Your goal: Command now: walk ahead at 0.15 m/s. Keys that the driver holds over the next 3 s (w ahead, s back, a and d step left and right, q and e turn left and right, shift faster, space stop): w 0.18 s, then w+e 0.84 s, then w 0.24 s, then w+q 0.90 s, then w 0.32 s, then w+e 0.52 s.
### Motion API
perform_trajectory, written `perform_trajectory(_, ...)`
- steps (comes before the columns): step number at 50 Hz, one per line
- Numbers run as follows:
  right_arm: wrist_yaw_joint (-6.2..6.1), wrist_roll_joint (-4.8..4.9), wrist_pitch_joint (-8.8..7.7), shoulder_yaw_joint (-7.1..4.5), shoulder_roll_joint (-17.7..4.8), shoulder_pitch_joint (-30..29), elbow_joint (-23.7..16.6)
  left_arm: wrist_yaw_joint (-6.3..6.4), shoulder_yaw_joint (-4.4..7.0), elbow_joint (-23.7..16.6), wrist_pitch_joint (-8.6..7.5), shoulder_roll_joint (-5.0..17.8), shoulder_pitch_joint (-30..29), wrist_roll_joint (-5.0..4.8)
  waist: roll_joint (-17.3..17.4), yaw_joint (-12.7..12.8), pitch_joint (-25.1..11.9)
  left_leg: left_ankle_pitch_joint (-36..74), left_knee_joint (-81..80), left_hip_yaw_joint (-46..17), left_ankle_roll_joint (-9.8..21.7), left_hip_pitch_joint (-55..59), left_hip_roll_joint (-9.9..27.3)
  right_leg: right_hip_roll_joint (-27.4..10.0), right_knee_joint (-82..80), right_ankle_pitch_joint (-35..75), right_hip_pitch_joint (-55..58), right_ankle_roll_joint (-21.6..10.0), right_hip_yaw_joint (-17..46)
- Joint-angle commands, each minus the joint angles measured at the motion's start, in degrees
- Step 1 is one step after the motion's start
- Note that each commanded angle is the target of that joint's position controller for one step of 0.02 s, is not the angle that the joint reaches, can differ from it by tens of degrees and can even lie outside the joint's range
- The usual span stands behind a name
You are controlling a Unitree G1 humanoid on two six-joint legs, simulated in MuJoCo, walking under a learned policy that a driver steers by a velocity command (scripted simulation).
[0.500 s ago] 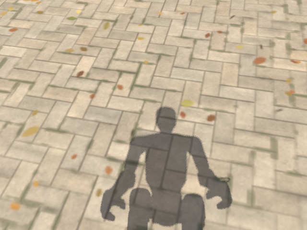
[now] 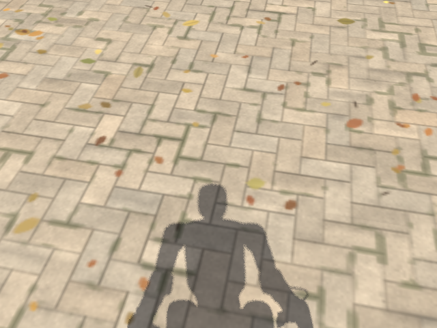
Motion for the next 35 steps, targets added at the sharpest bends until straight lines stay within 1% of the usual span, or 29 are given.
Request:
perform_trajectory(1,0.46,-0.52,0.05,-1.9,-7.31,0.83,-1.0,-0.1,1.25,0.28,-0.21,6.02,4.28,0.39,-1.24,0.62,3.9,-17.95,-1.66,-8.32,3.58,-1.98,4.99,-6.43,-2.62,-14.73,-8.73,-4.64,7.6)
perform_trajectory(2,0.79,-0.48,-0.11,-1.88,-7.1,0.13,-1.34,-0.26,1.35,0.25,-0.48,6.24,5.14,0.34,-1.78,1.23,6.81,-22.17,-0.81,-9.24,4.11,-6.31,4.89,-7.52,-3.36,-20.17,-9.73,-6.11,10.16)
perform_trajectory(3,1.13,-0.41,-0.54,-1.66,-6.27,-1.2,-1.9,-0.33,1.43,0.46,-0.92,6.38,6.77,0.14,-2.72,2.31,8.78,-22.77,1.36,-9.07,4.22,-10.93,4.13,-9.35,-4.97,-23.42,-8.59,-7.67,13.6)
perform_trajectory(4,1.5,-0.46,-1.18,-1.35,-5.02,-3.49,-2.92,-0.31,1.72,0.99,-1.47,7.16,9.17,-0.05,-5.0,3.68,9.8,-19.67,5.68,-6.58,3.65,-15.92,2.24,-12.54,-8.05,-24.82,-5.19,-9.54,18.54)
perform_trajectory(5,1.83,-0.81,-1.86,-1.08,-3.81,-5.75,-4.12,-0.28,2.42,1.71,-1.99,9.04,11.08,-0.02,-8.28,4.42,10.67,-13.55,11.55,-1.52,2.74,-20.62,0.57,-17.46,-11.85,-23.51,-1.17,-11.76,24.14)
perform_trajectory(6,1.86,-1.37,-2.43,-1.31,-4.65,-6.88,-5.04,-0.34,3.0,1.96,-2.47,10.27,11.09,0.4,-8.7,4.35,12.0,-12.0,15.03,0.21,2.56,-24.94,1.72,-21.38,-12.21,-16.04,1.73,-13.37,26.8)
perform_trajectory(7,1.87,-1.27,-2.94,-1.86,-6.33,-8.18,-5.8,-0.54,3.16,2.18,-3.04,9.82,12.1,0.83,-6.88,4.99,11.31,-13.69,18.92,-0.92,2.42,-28.58,3.05,-22.89,-11.83,-7.67,5.22,-14.16,27.06)
perform_trajectory(8,2.02,-0.98,-3.34,-2.26,-7.15,-8.47,-6.35,-0.68,3.28,2.55,-3.52,9.59,12.91,1.07,-5.53,4.85,10.22,-14.7,21.51,-1.63,2.08,-31.38,4.06,-23.2,-10.88,0.12,8.92,-14.13,25.43)
perform_trajectory(9,2.24,-0.65,-3.6,-2.51,-7.35,-8.34,-6.65,-0.77,3.32,2.74,-3.84,9.16,13.0,1.16,-4.71,4.43,8.99,-14.22,22.42,-1.93,1.58,-32.33,4.94,-22.42,-10.12,5.93,11.19,-13.27,22.53)
perform_trajectory(10,2.54,-0.31,-3.83,-2.66,-7.3,-9.0,-7.31,-0.87,3.25,2.72,-4.04,8.58,12.57,1.03,-4.36,4.05,8.05,-12.71,21.09,-1.77,0.96,-30.71,5.25,-20.88,-9.78,8.98,10.67,-12.08,20.24)
perform_trajectory(11,2.89,-0.03,-3.96,-2.67,-6.86,-9.33,-7.94,-0.95,3.27,2.45,-4.16,8.46,11.41,0.89,-4.67,3.38,7.33,-10.46,18.95,-1.21,0.37,-27.28,4.87,-19.13,-9.82,9.95,8.38,-10.85,18.17)
perform_trajectory(12,3.23,0.05,-3.94,-2.63,-6.25,-9.18,-8.36,-1.02,3.37,2.09,-4.23,8.67,10.16,0.72,-5.13,2.67,6.93,-7.92,16.75,-0.22,-0.04,-22.51,3.96,-17.6,-9.72,10.42,4.59,-9.81,16.44)
perform_trajectory(13,3.43,0.12,-3.82,-2.64,-5.66,-7.83,-8.43,-1.13,3.5,1.69,-4.25,9.08,8.65,0.51,-5.56,1.45,6.62,-5.47,14.16,0.9,-0.25,-16.31,2.87,-16.23,-9.02,11.16,-0.23,-8.72,14.71)
perform_trajectory(14,3.42,0.23,-3.69,-2.72,-4.97,-4.09,-7.58,-1.29,3.57,1.1,-4.26,9.45,6.32,0.14,-5.31,-1.04,6.0,-2.13,10.09,2.35,-0.26,-6.91,1.35,-14.55,-6.94,12.86,-6.7,-7.2,12.44)
perform_trajectory(15,3.08,0.23,-3.57,-3.31,-5.27,2.44,-5.35,-1.46,3.53,0.65,-4.4,9.58,4.9,-0.13,-3.8,-4.17,4.07,0.92,6.98,3.6,-0.34,5.07,-1.04,-12.43,-1.94,17.89,-13.14,-5.52,10.64)
perform_trajectory(16,2.31,-0.19,-3.65,-4.58,-7.98,10.09,-2.93,-1.75,3.25,0.49,-4.76,8.88,5.2,0.0,-0.14,-7.16,0.4,-0.74,5.44,1.94,0.19,16.56,-0.36,-9.11,7.83,20.82,-18.82,-3.84,8.01)
perform_trajectory(17,1.27,-1.45,-3.98,-6.19,-14.02,20.01,-1.79,-2.05,2.47,-1.3,-5.18,6.36,4.16,-0.06,9.41,-11.48,-5.87,-14.5,-2.48,-13.37,2.75,24.97,13.09,-3.54,26.3,12.03,-24.79,-1.1,2.28)
perform_trajectory(18,1.23,-1.41,-3.68,-6.64,-18.62,21.66,-1.41,-2.03,2.03,-2.96,-4.82,3.06,7.19,-0.07,19.44,-8.31,-9.17,-26.09,-15.24,-39.19,7.44,24.64,26.44,2.67,41.74,-15.8,-33.13,-0.24,0.05)
perform_trajectory(19,1.01,-0.86,-3.11,-5.47,-13.78,13.55,-2.88,-2.1,2.75,-2.9,-3.83,5.8,6.46,1.22,9.4,-3.66,-2.61,-34.66,-16.58,-39.44,7.84,14.73,26.19,-3.29,49.06,-12.36,-33.54,-1.76,3.63)
perform_trajectory(20,1.16,-0.39,-3.37,-4.55,-10.57,6.34,-5.1,-2.92,2.83,-2.97,-3.46,5.33,5.12,1.25,3.0,-1.26,2.92,-30.66,-16.45,-32.15,6.96,7.4,24.38,-5.95,49.02,-6.18,-33.38,-2.45,3.28)
perform_trajectory(21,1.38,-0.3,-3.85,-4.04,-8.96,3.01,-5.77,-3.41,2.62,-2.98,-3.24,3.41,4.89,0.95,1.56,0.18,4.96,-21.4,-16.77,-23.89,5.93,3.5,21.53,-7.64,47.15,-2.77,-31.78,-2.34,2.86)
perform_trajectory(22,1.32,-0.44,-4.41,-3.54,-7.71,2.56,-5.7,-3.65,2.74,-3.02,-2.93,2.82,5.01,1.15,2.59,0.95,4.71,-14.41,-16.87,-18.05,4.95,2.19,19.47,-8.51,46.01,-0.98,-30.23,-2.07,2.22)
perform_trajectory(23,1.16,-0.65,-4.85,-3.12,-6.55,3.17,-5.15,-4.01,2.8,-3.21,-2.46,2.69,5.24,1.32,3.72,1.39,4.04,-8.87,-16.84,-13.36,4.31,2.0,18.01,-8.7,45.84,0.75,-29.39,-1.58,1.36)
perform_trajectory(24,1.08,-0.68,-5.32,-2.97,-6.2,4.98,-4.37,-4.28,2.95,-3.8,-2.13,2.72,4.58,1.23,4.12,1.34,3.41,-4.39,-16.71,-10.45,4.23,2.77,17.65,-8.55,45.94,2.35,-29.8,-1.39,0.8)
perform_trajectory(26,0.99,-0.54,-5.99,-2.92,-6.19,7.88,-3.17,-4.71,3.16,-5.51,-1.61,2.7,1.21,0.96,4.04,1.22,3.71,1.69,-16.98,-6.1,4.37,4.97,17.43,-8.77,45.22,5.17,-33.66,-1.02,0.15)
perform_trajectory(28,0.89,-0.66,-6.19,-2.82,-5.92,9.79,-2.5,-5.18,3.15,-7.26,-1.22,2.29,-2.84,1.0,3.49,0.79,4.38,6.02,-17.09,-2.71,4.54,6.84,17.38,-8.99,43.34,8.0,-37.8,-0.59,-0.55)
perform_trajectory(30,0.83,-0.78,-6.26,-2.6,-5.14,10.96,-1.94,-5.74,2.96,-9.38,-1.15,1.82,-7.46,1.03,3.39,0.25,5.43,10.39,-17.14,0.56,4.65,7.71,16.87,-8.85,38.53,10.89,-40.12,-0.14,-1.65)
perform_trajectory(32,0.74,-0.73,-6.41,-2.43,-4.65,11.27,-1.52,-6.3,2.54,-11.49,-1.33,1.16,-11.93,1.17,3.49,-0.15,6.19,15.18,-16.74,4.14,4.6,7.57,15.92,-8.39,31.02,13.82,-38.96,0.24,-3.66)
perform_trajectory(35,0.38,-0.61,-6.5,-2.69,-5.66,12.72,-0.67,-6.91,1.96,-14.34,-1.4,0.81,-17.56,1.26,3.87,-1.14,6.77,21.12,-16.42,7.9,4.47,8.89,16.34,-7.66,21.4,15.21,-34.92,-0.54,-7.62)
Next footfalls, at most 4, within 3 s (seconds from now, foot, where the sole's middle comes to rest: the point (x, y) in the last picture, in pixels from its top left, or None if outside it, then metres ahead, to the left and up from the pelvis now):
0.32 left None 0.20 0.15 -0.78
0.86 right None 0.46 -0.08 -0.78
1.42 left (254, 243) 0.82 -0.10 -0.78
1.94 right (318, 195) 1.03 -0.36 -0.78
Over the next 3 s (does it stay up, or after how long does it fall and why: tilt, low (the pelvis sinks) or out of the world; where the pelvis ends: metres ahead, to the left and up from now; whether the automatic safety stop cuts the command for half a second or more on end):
stays up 1.44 -0.24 -0.02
